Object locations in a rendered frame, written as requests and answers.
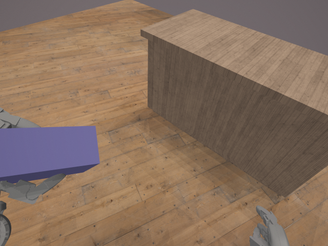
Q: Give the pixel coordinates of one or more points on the table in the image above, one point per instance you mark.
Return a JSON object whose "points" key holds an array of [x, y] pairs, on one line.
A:
{"points": [[258, 101]]}

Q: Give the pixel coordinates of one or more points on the robot right hand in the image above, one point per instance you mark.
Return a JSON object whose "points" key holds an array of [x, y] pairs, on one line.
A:
{"points": [[274, 235]]}

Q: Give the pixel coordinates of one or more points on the robot left forearm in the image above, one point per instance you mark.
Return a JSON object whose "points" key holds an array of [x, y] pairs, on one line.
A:
{"points": [[5, 225]]}

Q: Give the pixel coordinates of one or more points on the sponge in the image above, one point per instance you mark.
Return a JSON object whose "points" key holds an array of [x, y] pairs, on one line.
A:
{"points": [[39, 153]]}

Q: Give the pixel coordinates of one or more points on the robot left hand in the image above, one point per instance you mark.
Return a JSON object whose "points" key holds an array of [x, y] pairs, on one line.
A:
{"points": [[23, 190]]}

